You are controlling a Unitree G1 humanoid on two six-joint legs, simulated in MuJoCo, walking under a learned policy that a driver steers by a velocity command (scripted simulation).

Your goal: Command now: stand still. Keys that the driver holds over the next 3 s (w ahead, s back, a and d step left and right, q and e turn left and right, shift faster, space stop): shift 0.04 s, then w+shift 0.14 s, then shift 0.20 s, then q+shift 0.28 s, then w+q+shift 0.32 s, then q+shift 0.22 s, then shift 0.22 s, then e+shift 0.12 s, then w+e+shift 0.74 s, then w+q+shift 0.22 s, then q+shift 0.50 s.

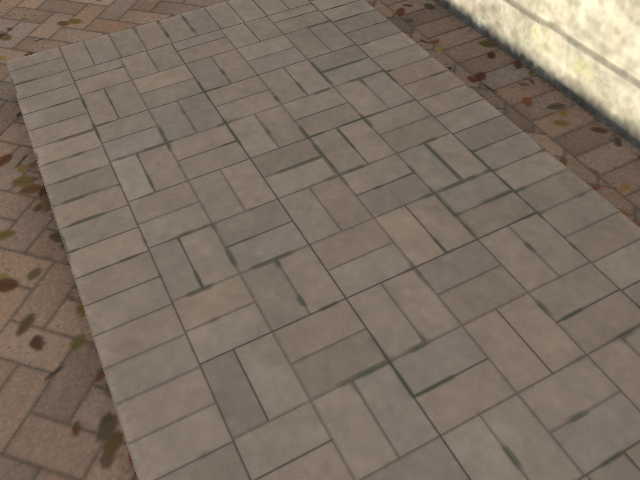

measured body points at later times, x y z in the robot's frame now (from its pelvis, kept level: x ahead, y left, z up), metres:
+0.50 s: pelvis +0.07 -0.11 -0.11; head +0.10 -0.13 +0.34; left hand -0.02 +0.09 -0.25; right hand +0.31 -0.25 -0.19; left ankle +0.17 -0.01 -0.69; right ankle -0.05 -0.21 -0.86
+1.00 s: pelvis +0.24 -0.11 +0.02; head +0.24 -0.08 +0.47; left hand +0.35 +0.19 -0.05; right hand +0.40 -0.33 -0.08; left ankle +0.17 -0.03 -0.72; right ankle +0.41 -0.22 -0.68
